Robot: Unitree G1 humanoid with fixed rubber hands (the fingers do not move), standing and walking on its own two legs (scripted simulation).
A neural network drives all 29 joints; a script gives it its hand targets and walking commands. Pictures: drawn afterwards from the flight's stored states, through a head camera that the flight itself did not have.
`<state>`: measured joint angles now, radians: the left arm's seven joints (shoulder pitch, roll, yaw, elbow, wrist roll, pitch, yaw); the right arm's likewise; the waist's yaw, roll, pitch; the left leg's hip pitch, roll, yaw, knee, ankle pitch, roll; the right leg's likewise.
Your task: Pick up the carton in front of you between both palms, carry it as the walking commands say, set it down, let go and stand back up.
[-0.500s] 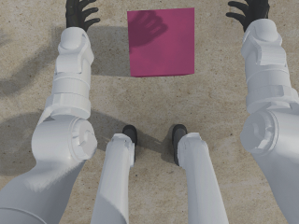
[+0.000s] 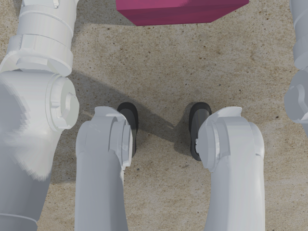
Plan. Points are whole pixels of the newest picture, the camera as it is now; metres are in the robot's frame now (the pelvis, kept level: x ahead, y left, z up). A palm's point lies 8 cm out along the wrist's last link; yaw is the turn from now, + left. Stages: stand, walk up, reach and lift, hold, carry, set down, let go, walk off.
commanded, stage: reach and lift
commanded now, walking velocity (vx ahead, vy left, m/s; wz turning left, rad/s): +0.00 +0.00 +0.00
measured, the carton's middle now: out of the picture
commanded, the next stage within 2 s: none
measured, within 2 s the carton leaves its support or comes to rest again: leaves its support in 1.02 s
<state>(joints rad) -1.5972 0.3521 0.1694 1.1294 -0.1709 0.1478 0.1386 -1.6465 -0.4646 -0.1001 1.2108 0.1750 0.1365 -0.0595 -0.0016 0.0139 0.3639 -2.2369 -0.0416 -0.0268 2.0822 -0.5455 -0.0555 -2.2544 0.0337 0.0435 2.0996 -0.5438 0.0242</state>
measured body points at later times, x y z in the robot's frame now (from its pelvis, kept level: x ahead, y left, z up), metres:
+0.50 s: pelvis +0.01 +0.00 -0.03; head +0.39 -0.02 +0.20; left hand +0.59 +0.15 -0.20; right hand +0.60 -0.20 -0.20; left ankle +0.12 +0.13 -0.36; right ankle +0.11 -0.12 -0.36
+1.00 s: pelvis +0.01 +0.00 -0.03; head +0.39 -0.02 +0.20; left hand +0.59 +0.13 -0.20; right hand +0.59 -0.18 -0.20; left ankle +0.12 +0.13 -0.36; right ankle +0.11 -0.12 -0.36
